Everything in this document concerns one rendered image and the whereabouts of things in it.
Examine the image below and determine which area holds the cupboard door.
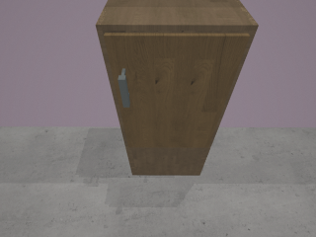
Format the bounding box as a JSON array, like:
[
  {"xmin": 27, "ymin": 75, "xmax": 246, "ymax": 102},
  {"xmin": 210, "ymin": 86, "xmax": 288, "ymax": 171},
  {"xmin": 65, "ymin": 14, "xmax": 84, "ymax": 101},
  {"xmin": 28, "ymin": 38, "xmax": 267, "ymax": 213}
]
[{"xmin": 104, "ymin": 33, "xmax": 250, "ymax": 148}]

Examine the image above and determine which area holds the handle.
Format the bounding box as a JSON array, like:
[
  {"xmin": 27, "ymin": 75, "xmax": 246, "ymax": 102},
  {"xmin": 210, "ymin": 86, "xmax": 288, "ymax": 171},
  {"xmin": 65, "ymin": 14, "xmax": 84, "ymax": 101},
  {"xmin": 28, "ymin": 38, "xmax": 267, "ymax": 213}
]
[{"xmin": 118, "ymin": 68, "xmax": 130, "ymax": 108}]

